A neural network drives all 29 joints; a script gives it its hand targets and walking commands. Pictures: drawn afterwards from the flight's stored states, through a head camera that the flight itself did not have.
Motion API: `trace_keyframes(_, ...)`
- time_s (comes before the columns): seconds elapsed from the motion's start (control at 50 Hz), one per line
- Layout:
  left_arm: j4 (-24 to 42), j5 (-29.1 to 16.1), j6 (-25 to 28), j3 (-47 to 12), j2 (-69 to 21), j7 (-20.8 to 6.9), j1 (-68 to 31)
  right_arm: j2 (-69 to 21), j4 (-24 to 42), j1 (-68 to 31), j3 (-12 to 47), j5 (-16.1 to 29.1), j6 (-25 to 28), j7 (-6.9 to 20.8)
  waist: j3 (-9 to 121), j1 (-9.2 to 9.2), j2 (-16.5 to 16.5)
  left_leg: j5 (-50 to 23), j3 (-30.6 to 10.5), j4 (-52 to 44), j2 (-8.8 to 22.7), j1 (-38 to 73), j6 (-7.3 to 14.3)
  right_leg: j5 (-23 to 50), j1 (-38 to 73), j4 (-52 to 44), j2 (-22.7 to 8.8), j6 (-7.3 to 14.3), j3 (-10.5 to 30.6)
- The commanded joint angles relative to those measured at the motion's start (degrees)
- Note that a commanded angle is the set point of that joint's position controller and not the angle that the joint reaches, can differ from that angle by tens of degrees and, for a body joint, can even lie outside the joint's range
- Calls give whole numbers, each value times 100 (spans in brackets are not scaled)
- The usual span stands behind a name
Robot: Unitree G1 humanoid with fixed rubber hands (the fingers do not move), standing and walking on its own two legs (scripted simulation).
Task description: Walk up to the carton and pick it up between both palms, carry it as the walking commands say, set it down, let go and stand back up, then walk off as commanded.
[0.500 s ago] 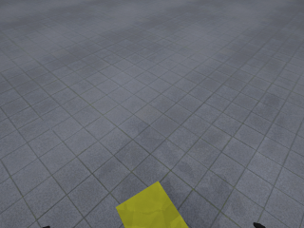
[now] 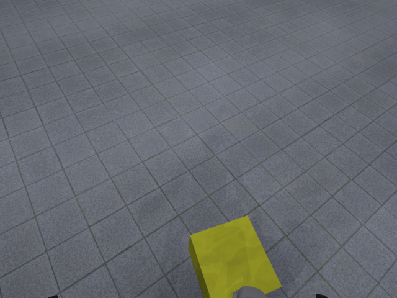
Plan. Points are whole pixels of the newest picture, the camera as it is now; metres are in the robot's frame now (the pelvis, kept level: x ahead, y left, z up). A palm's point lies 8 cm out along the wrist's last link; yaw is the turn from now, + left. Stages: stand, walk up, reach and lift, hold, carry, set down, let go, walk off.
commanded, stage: walk off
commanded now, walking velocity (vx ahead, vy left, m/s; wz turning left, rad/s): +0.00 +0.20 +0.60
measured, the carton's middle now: (228, 265) +0.30 -0.17 -0.64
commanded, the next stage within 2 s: stand in 0.70 s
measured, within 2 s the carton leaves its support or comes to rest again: rests again in 0.26 s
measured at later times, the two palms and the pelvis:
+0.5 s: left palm out of the picture -0.10 +0.37 -0.08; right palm out of the picture +0.13 -0.18 -0.11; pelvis -0.04 +0.06 +0.02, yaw +16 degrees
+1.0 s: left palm out of the picture -0.14 +0.47 -0.11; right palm out of the picture +0.12 +0.00 -0.09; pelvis -0.09 +0.19 +0.02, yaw +28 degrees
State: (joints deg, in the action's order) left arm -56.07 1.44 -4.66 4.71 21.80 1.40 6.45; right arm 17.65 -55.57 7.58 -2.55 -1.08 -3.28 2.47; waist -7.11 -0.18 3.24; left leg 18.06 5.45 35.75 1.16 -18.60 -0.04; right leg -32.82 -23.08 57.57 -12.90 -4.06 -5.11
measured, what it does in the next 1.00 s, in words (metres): steps to the left, turning left: right foot, then left foot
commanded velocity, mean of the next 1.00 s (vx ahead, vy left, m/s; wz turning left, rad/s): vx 0.00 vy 0.14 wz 0.41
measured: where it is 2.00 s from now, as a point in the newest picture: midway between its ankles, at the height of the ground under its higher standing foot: outside the picture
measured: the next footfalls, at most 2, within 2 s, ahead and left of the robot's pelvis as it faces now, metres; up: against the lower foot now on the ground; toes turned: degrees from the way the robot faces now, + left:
right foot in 0.36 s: +0.00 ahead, -0.06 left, +0.00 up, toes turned +7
left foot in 0.72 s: -0.06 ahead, +0.31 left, +0.00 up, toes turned +30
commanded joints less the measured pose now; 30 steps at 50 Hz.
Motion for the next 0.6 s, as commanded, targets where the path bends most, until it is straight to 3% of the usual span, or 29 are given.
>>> trace_keyframes(0.0,431,-97,39,15,406,139,-234,1315,279,133,-303,-55,-16,-168,861,218,-1330,-2384,-1669,-1828,1333,816,1016,205,-880,1289,353,155,339)
trace_keyframes(0.02,325,-52,70,59,461,140,-53,1079,403,-187,-240,-71,-13,-198,873,67,-1154,-2378,-1487,-1671,1049,826,920,570,-714,1144,417,148,285)
trace_keyframes(0.04,178,-47,83,70,461,127,183,908,437,-211,-200,-98,-13,-172,980,41,-1037,-2590,-1419,-1578,922,860,956,711,-531,1034,501,153,210)
trace_keyframes(0.14,306,-134,80,-16,136,214,90,837,400,180,-173,-93,-52,-109,886,176,-1116,-2322,-1997,-1684,984,1023,1241,647,-297,-336,813,224,227)
trace_keyframes(0.18,316,-166,91,1,190,223,14,841,369,358,-180,-68,-85,-85,914,239,-796,-2274,-2199,-1798,864,1115,1170,652,-160,-621,1012,285,230)
trace_keyframes(0.24,281,-179,129,-29,40,233,302,963,426,225,-219,-83,-111,-69,985,114,-847,-2050,-2456,-1903,815,1206,1115,670,217,-1319,1139,341,264)
trace_keyframes(0.28,209,-211,158,-23,58,266,659,943,494,42,-231,-77,-142,-48,988,-30,-949,-1718,-2543,-2078,679,840,946,726,844,-2010,1214,398,247)
trace_keyframes(0.3,134,-211,173,-6,75,291,952,920,537,-86,-231,-53,-148,-41,987,-171,-981,-1456,-2506,-2132,536,578,755,973,1308,-2615,1220,439,222)
trace_keyframes(0.32,21,-173,204,42,160,337,1378,863,593,-203,-214,3,-137,-40,1005,-375,-933,-1020,-2312,-2064,269,96,386,1431,2080,-3612,1102,515,200)
trace_keyframes(0.34,-54,-77,260,150,533,389,1812,648,696,-235,-183,69,-117,-37,1123,-507,-71,167,-1923,-1184,-214,-879,-49,1062,3092,-4616,3,735,1238)
trace_keyframes(0.36,158,-13,248,303,1262,402,1093,412,771,-150,-216,-24,-102,-19,830,-245,1550,1276,-839,1136,-916,-2110,-297,1098,2763,-4803,-2060,1405,2964)
trace_keyframes(0.38,228,35,232,264,1021,394,868,848,862,-501,-286,-277,-110,9,343,-283,687,932,-1162,2350,-251,-2016,-391,1997,1533,-4900,-2188,1724,2577)
trace_keyframes(0.4,349,27,276,195,634,380,370,912,759,-279,-385,-242,-126,91,305,113,176,505,-1328,3030,-180,-1580,-385,2414,1146,-4621,-1736,1471,1913)
trace_keyframes(0.42,454,-6,317,134,397,324,37,854,610,115,-416,-180,-148,165,308,371,41,157,-1277,3446,-129,-1456,-458,2712,1034,-4355,-1259,1166,1205)
trace_keyframes(0.46,522,5,372,113,268,287,88,563,579,278,-349,-144,-155,277,400,307,394,-80,-972,3731,-126,-1521,-629,3525,1216,-3967,-830,988,444)
trace_keyframes(0.48,481,36,383,129,295,251,316,455,661,89,-303,-79,-147,287,328,154,485,-113,-811,3442,-72,-1554,-712,3839,1328,-3892,-752,961,268)
trace_keyframes(0.54,375,109,402,257,689,189,813,229,935,-481,-158,51,-117,300,209,-227,911,-54,-381,1981,136,-1446,-832,4495,1688,-3649,-730,928,-33)
trace_keyframes(0.58,349,94,433,305,918,144,967,142,1084,-782,-100,45,-97,259,326,-396,1166,251,-101,1060,146,-912,-754,4808,1666,-3551,-797,895,-215)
